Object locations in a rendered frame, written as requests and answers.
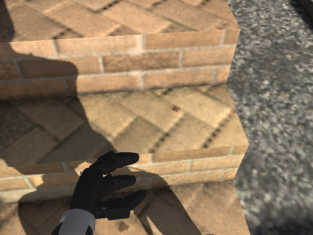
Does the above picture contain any left robot hand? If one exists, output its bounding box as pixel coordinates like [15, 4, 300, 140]
[69, 151, 147, 220]

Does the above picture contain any robot left forearm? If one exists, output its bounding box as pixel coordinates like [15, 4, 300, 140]
[51, 209, 96, 235]

